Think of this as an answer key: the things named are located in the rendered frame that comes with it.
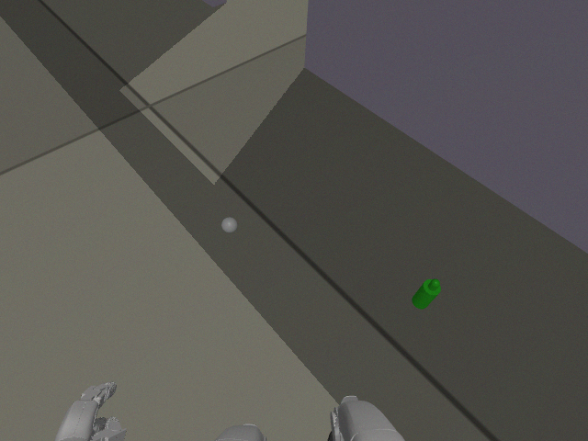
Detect left robot hand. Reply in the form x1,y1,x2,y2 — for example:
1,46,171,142
54,382,127,441

